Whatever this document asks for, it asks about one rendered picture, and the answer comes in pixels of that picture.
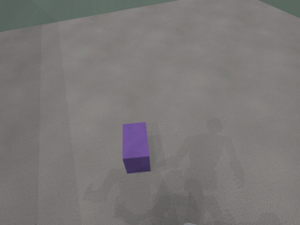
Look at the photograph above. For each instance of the carton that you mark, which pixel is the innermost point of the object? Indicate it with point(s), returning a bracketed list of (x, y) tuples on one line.
[(135, 150)]

